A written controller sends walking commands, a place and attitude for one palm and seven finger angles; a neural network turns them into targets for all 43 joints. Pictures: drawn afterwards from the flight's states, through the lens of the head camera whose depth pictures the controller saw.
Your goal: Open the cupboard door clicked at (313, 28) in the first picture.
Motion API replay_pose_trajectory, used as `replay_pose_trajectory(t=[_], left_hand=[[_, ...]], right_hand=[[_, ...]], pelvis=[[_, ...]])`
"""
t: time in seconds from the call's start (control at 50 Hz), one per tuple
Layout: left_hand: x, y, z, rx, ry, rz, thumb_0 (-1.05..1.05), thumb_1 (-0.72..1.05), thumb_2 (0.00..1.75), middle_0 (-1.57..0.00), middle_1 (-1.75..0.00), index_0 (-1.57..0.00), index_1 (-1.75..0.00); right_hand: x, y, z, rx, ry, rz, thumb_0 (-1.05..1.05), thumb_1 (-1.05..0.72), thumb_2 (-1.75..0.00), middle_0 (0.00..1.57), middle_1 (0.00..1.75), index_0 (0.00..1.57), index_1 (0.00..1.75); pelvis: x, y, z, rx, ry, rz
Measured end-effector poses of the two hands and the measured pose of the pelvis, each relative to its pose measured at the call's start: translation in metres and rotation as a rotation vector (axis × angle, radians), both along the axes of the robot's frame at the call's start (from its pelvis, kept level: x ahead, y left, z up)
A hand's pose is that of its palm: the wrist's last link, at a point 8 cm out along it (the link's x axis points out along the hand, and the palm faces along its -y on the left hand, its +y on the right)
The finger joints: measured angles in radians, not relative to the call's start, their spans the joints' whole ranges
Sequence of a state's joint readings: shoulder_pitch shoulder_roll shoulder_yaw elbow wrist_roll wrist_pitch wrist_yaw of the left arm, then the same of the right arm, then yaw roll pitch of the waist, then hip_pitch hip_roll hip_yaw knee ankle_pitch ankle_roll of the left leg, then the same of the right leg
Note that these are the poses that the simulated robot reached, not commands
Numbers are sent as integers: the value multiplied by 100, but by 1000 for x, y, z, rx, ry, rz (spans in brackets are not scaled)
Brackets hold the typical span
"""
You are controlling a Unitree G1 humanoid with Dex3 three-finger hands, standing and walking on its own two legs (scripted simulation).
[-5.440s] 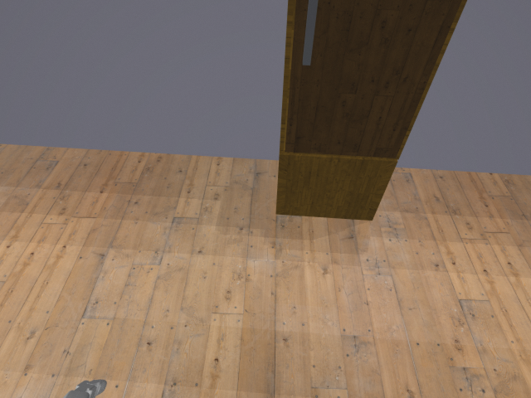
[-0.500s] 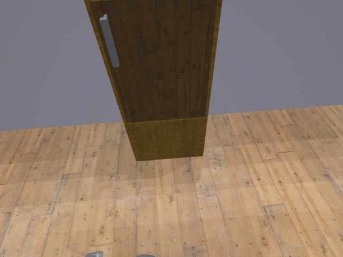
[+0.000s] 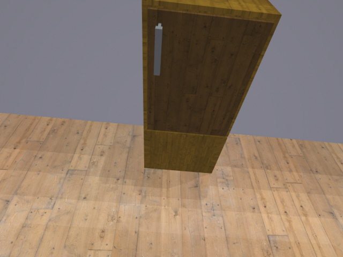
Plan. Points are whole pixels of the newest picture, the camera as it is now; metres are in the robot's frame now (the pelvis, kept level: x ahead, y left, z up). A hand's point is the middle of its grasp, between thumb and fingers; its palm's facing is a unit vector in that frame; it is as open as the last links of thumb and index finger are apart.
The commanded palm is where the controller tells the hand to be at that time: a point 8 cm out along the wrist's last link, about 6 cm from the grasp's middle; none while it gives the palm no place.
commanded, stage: take the last steps up to it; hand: left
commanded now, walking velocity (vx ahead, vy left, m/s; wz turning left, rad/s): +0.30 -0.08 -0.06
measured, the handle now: (158, 50) +0.77 +0.11 +0.11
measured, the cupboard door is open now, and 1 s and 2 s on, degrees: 0 0 0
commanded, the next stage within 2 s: come to a stop and stand still in 0.40 s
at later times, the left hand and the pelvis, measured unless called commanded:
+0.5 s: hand (137, 208) +0.30 +0.12 -0.19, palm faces -0.05 -0.99 -0.16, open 7.4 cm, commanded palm none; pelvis +0.18 -0.04 -0.03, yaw -2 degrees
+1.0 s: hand (116, 217) +0.27 +0.18 -0.19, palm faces +0.00 -0.97 -0.24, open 7.4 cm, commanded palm none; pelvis +0.21 -0.02 -0.01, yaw -4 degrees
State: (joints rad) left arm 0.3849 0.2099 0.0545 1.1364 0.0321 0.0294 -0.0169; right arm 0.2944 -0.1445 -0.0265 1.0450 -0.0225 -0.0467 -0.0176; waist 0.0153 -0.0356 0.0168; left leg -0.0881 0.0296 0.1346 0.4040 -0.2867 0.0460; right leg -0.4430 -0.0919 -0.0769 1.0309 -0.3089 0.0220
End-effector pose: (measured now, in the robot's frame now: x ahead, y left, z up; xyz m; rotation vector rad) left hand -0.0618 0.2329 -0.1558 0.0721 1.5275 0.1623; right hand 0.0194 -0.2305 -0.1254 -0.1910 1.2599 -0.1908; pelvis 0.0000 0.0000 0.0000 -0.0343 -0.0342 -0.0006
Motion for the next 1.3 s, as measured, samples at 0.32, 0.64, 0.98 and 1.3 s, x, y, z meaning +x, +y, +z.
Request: replay_pose_trajectory(t=[0.32, 0.64, 0.98, 1.3], left_hand=[[259, -26, -3, -12, -283, -168, 1, 91, 90, -19, -30, -20, -30], [355, -44, 8, 81, -317, -135, -2, 94, 89, -20, -30, -20, -30], [328, -7, -2, 93, -193, -99, 1, 91, 90, -20, -30, -20, -30], [229, -78, 31, 93, -119, -97, 1, 90, 90, -20, -30, -20, -30]], right_hand=[[-58, 46, -13, 112, 393, -222, 0, -90, -90, 20, 30, 21, 30], [192, -33, -32, 56, 78, -103, 0, -91, -90, 20, 30, 20, 30], [291, -21, -12, 12, -135, -11, 0, -91, -90, 20, 30, 21, 30], [146, -73, -30, 116, 85, -126, 0, -91, -90, 20, 30, 20, 30]], pelvis=[[105, -8, -13, 27, 14, -27], [214, -39, -12, 8, 19, -31], [215, -22, -14, 14, 10, -75], [175, -67, 3, 86, 21, -78]])
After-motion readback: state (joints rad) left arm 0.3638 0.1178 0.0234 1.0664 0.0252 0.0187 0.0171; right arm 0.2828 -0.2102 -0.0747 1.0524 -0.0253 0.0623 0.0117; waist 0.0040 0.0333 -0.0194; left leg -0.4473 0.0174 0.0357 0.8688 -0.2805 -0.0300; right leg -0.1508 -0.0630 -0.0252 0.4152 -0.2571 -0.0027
